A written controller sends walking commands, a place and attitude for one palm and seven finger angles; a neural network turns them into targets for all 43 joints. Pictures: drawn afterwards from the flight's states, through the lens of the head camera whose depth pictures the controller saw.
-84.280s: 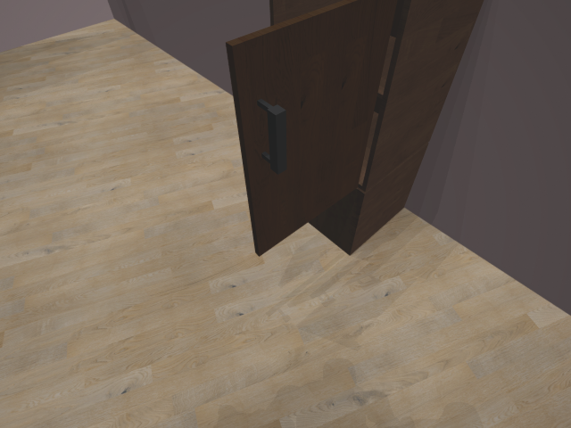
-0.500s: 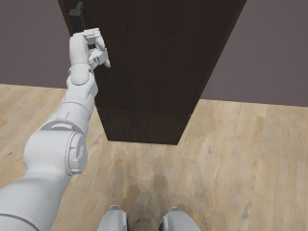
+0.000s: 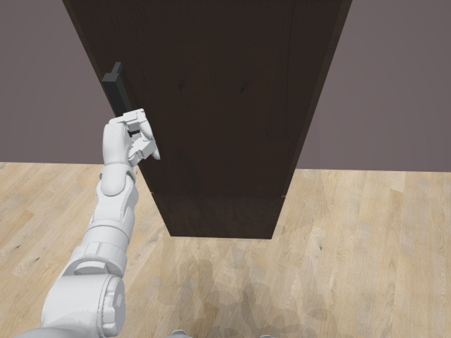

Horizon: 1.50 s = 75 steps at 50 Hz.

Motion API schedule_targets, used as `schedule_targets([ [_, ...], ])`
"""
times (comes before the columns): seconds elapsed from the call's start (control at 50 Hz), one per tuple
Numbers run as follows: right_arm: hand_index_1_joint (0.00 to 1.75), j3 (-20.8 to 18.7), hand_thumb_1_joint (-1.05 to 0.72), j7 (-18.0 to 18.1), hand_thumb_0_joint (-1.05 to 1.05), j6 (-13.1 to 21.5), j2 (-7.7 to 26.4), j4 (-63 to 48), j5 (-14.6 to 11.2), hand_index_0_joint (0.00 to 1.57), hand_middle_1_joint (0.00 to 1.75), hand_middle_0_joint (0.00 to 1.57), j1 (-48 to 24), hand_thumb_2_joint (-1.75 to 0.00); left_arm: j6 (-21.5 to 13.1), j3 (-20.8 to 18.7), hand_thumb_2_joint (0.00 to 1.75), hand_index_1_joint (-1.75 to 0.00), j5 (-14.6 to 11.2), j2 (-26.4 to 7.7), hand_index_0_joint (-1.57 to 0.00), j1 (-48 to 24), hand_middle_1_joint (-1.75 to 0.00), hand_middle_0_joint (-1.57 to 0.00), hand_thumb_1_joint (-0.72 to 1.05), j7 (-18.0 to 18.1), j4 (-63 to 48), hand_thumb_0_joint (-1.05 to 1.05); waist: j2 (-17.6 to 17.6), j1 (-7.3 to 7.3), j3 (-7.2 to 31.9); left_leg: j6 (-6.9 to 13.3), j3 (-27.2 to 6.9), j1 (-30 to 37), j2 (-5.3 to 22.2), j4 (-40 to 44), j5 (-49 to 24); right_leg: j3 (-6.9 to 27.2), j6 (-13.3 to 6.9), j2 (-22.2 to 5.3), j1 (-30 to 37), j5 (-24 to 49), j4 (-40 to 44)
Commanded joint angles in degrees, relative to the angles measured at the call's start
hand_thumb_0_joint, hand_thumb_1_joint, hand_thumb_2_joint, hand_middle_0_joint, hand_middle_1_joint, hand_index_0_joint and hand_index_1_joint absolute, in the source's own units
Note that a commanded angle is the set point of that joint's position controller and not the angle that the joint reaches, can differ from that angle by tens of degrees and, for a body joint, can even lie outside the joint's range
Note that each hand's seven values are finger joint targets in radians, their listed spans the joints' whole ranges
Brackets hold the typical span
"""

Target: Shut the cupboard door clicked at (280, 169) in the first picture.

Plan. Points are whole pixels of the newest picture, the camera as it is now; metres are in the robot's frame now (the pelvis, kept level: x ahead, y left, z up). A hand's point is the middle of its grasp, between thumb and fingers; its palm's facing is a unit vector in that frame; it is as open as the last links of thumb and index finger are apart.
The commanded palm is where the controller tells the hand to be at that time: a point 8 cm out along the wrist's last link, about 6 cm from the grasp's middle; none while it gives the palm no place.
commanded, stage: pull the fist back off the door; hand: left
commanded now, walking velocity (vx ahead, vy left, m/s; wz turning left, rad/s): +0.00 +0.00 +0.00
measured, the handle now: (125, 100) +0.55 +0.18 +0.11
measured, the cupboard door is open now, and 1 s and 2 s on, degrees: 0 0 0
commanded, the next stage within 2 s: draw the hand back to the body in 0.18 s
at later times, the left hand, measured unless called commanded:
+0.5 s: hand (133, 164) +0.37 +0.13 +0.13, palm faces +0.05 -1.00 -0.02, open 3.1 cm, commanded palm +0.33 +0.19 +0.13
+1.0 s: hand (52, 232) +0.25 +0.20 +0.15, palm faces +0.20 -0.96 -0.21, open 3.1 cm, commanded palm +0.22 +0.25 +0.17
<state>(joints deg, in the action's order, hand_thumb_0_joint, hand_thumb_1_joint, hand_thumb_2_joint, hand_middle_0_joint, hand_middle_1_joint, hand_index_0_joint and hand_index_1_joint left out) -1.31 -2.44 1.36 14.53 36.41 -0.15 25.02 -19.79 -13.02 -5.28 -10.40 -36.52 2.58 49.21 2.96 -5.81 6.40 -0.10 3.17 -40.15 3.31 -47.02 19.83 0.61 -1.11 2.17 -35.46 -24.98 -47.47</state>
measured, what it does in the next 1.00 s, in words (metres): stands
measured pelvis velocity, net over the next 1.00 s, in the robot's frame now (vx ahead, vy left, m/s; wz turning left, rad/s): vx -0.01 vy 0.01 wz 0.04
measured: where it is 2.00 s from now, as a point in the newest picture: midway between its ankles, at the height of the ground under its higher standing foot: outside the picture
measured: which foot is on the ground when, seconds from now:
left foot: down 0.00-1.00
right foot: down 0.00-1.00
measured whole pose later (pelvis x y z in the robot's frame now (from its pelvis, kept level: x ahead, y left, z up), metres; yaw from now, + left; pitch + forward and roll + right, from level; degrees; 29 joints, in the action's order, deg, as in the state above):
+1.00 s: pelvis -0.01 +0.01 +0.04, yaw +2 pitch -2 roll +0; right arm 2.4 4.7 1.5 13.0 33.6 -2.8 10.1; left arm -2.8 -5.9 -6.0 -15.4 6.6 1.2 -2.9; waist 3.2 1.1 0.8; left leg 0.6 2.1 -15.1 1.0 -29.4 12.0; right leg -0.6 -0.2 0.4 -9.5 -17.3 -29.2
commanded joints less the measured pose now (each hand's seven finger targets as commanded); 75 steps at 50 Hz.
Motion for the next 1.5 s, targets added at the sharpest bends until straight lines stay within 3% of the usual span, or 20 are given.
schedule_targets([
  [0.0,0.30,-3.3,-0.90,0.7,0.00,2.6,7.1,-7.2,-1.0,0.20,0.30,0.20,-0.7,-0.90,-3.0,4.8,0.90,-1.50,-2.1,-5.1,-1.30,-17.0,-1.50,-1.30,0.90,-1.8,-26.3,0.00,-2.6,1.83,23.9,2.4,-0.8,23.2,-3.1,3.1,-22.5,-1.5,1.2,0.9,10.6,34.1,6.9],
  [0.08,0.30,-2.9,-0.90,1.2,0.00,2.3,6.7,-7.6,-1.8,0.20,0.30,0.20,-3.9,-0.90,1.1,6.2,0.90,-1.50,-3.4,-3.5,-1.30,-7.1,-1.50,-1.30,0.90,-3.0,-29.8,0.00,-6.0,2.66,17.9,2.5,-0.6,22.1,-3.3,5.0,-20.7,-1.6,1.8,0.2,12.3,35.9,8.7],
  [0.14,0.30,-2.2,-0.90,2.0,0.00,1.9,6.6,-6.7,-2.1,0.20,0.30,0.20,-5.9,-0.90,3.6,7.8,0.90,-1.50,-3.2,-3.2,-1.30,-11.9,-1.50,-1.30,0.90,-3.0,-28.4,0.00,-6.3,0.89,11.1,2.5,-1.2,21.1,-3.4,5.7,-16.2,-1.4,2.0,-0.3,9.1,31.2,10.3],
  [0.18,0.30,-1.9,-0.90,2.4,0.00,2.0,6.4,-6.5,-2.0,0.20,0.30,0.20,-7.1,-0.90,3.8,9.1,0.90,-1.50,-3.0,-2.0,-1.30,-15.4,-1.50,-1.30,0.90,-2.8,-29.4,0.00,-5.9,0.41,11.6,2.4,-1.9,22.5,-3.5,5.8,-15.1,-1.5,1.7,-0.5,8.4,28.6,10.5],
  [0.22,0.30,-1.7,-0.90,2.7,0.00,2.2,5.9,-6.5,-2.0,0.20,0.30,0.20,-8.4,-0.90,3.0,9.9,0.90,-1.50,-2.9,-1.3,-1.30,-16.5,-1.50,-1.30,0.90,-2.3,-31.2,0.00,-1.5,0.86,14.4,2.2,-2.0,25.3,-3.6,5.2,-16.9,-1.3,1.2,-0.8,8.4,29.1,9.8],
  [0.28,0.30,-1.4,-0.90,2.7,0.00,2.7,5.8,-6.3,-1.8,0.20,0.30,0.20,-9.5,-0.90,1.9,10.6,0.90,-1.50,-3.3,-0.4,-1.30,-17.5,-1.50,-1.30,0.90,-2.3,-29.9,0.00,-3.0,1.14,16.8,1.7,-2.8,26.0,-3.5,4.9,-16.9,-1.8,0.9,-0.8,8.1,27.8,8.9],
  [0.36,0.30,-0.9,-0.90,2.6,0.00,2.1,5.9,-8.7,-1.8,0.20,0.30,0.20,-11.7,-0.90,2.6,3.4,0.90,-1.50,-4.1,-7.0,-1.30,-5.5,-1.50,-1.30,0.90,-3.1,-31.0,0.00,-4.9,5.85,21.0,1.8,-1.9,24.5,-4.0,6.5,-19.2,-1.0,0.8,-1.4,15.9,32.8,8.5],
  [0.4,0.30,-0.5,-0.90,2.6,0.00,1.2,6.0,-9.7,-2.0,0.20,0.30,0.20,-12.5,-0.90,4.3,1.3,0.90,-1.50,-4.1,-9.5,-1.30,0.9,-1.50,-1.30,0.90,-4.0,-30.5,0.00,-5.4,7.51,19.1,1.9,-1.4,22.5,-4.2,7.7,-19.0,-0.6,0.9,-1.7,18.7,34.0,9.3],
  [0.48,0.30,0.0,-0.90,2.9,0.00,0.3,5.6,-11.7,-3.0,0.20,0.30,0.20,-15.0,-0.90,7.6,3.1,0.90,-1.50,-5.5,-7.9,-1.30,4.3,-1.50,-1.30,0.90,-6.2,-36.1,0.00,-7.2,6.94,11.5,2.3,-0.7,21.9,-3.9,10.3,-14.4,-0.4,1.6,-1.8,17.8,30.0,13.0],
  [0.54,0.30,0.2,-0.90,3.7,0.00,0.7,5.9,-12.4,-3.5,0.20,0.30,0.20,-16.5,-0.90,8.6,3.9,0.90,-1.50,-7.4,-7.7,-1.30,4.8,-1.50,-1.30,0.90,-8.2,-42.3,0.00,-8.2,6.24,10.1,2.6,-0.8,23.6,-3.9,11.2,-13.5,-0.3,1.8,-1.7,18.5,28.6,14.7],
  [0.68,0.30,0.7,-0.90,5.1,0.00,3.8,5.4,-11.7,-3.8,0.20,0.30,0.20,-18.5,-0.90,9.4,4.9,0.90,-1.50,-9.0,-8.1,-1.30,10.5,-1.50,-1.30,0.90,-10.6,-53.6,0.00,-1.1,6.27,9.4,2.4,-1.9,28.6,-3.8,13.4,-11.5,-1.1,1.0,-1.1,17.2,21.3,16.6],
  [0.78,0.30,1.1,-0.90,5.7,0.00,4.8,5.7,-11.8,-4.0,0.20,0.30,0.20,-20.0,-0.90,13.4,1.1,0.90,-1.35,-9.9,-11.2,-1.16,17.0,-1.35,-1.16,0.90,-11.1,-55.0,0.00,-3.6,7.41,6.0,2.3,-2.5,27.9,-3.7,16.0,-7.5,-1.4,1.0,-1.2,17.4,14.6,19.1],
  [0.8,0.30,0.8,-0.90,6.7,0.00,4.0,4.7,-11.5,-3.4,0.20,0.30,0.20,-20.8,-0.90,12.3,2.1,0.90,-1.32,-3.3,-16.3,-1.13,19.7,-1.32,-1.13,0.90,-6.1,-58.5,0.00,-5.7,7.45,3.0,2.8,-2.6,29.0,-3.5,17.7,-8.1,1.2,1.0,-3.0,16.8,13.9,23.6],
  [0.82,0.30,1.4,-0.90,7.0,0.00,3.7,4.0,-11.5,-3.0,0.20,0.30,0.20,-21.6,-0.90,12.3,3.5,0.90,-1.29,-2.7,-12.9,-1.11,22.1,-1.29,-1.11,0.90,-3.9,-59.2,0.00,-4.9,7.04,1.9,2.8,-2.6,29.9,-3.6,18.5,-8.0,0.8,1.1,-3.1,17.2,12.6,24.4],
  [0.88,0.30,1.7,-0.90,7.3,0.00,3.1,3.9,-11.4,-2.6,0.20,0.30,0.20,-22.1,-0.90,13.0,2.4,0.90,-1.20,-1.4,-13.7,-1.02,27.4,-1.20,-1.02,0.90,-1.0,-63.3,0.00,-3.0,7.36,1.2,2.7,-2.9,32.2,-3.1,20.8,-8.4,-0.3,0.9,-2.7,19.3,12.7,25.3],
  [0.9,0.30,1.5,-0.90,7.4,0.00,3.0,4.2,-11.2,-2.3,0.20,0.30,0.20,-22.1,-0.90,13.1,0.7,0.90,-1.17,-1.1,-15.4,-1.00,29.9,-1.17,-1.00,0.90,-0.3,-63.9,0.00,-4.4,7.82,1.9,2.7,-2.8,32.6,-2.9,21.4,-9.5,-0.4,0.9,-2.5,20.9,13.8,25.9],
  [1.06,0.30,2.2,-0.90,7.5,0.00,3.3,3.8,-10.8,-1.5,0.20,0.30,0.20,-23.3,-0.90,13.5,0.8,0.90,-0.93,0.6,-14.5,-0.78,34.7,-0.93,-0.78,0.90,2.3,-72.8,0.00,2.7,7.45,-0.7,1.8,-3.4,37.7,-2.2,26.6,-8.7,-1.5,0.4,-1.8,23.2,13.0,28.8],
  [1.2,0.30,1.7,-0.90,7.2,0.00,4.1,4.5,-10.0,-0.8,0.20,0.30,0.20,-23.5,-0.90,13.9,-4.5,0.90,-0.72,0.9,-17.2,-0.58,43.4,-0.72,-0.58,0.90,3.1,-75.2,0.00,-1.0,8.73,-1.3,1.7,-4.1,38.1,-1.9,28.5,-10.2,-1.8,0.4,-1.4,26.1,14.6,30.1],
  [1.42,0.30,1.2,-0.90,6.5,0.00,4.7,4.0,-10.2,-0.8,0.20,0.30,0.20,-22.9,-0.90,13.5,-12.2,0.90,-0.39,0.7,-20.2,-0.28,55.3,-0.39,-0.28,0.90,3.7,-83.1,0.00,3.0,9.51,-2.0,1.2,-3.3,37.1,-1.8,27.3,-15.6,-2.1,0.2,-2.0,28.2,18.6,29.3],
  [1.48,0.30,0.8,-0.90,6.6,0.00,5.1,4.0,-10.3,-0.9,0.20,0.30,0.20,-22.7,-0.90,13.4,-14.6,0.90,-0.30,0.5,-21.3,-0.20,58.3,-0.30,-0.20,0.90,4.0,-83.5,0.00,0.8,9.81,-2.7,1.3,-2.9,37.0,-1.7,26.8,-15.5,-2.2,0.4,-1.8,27.4,18.4,29.5],
])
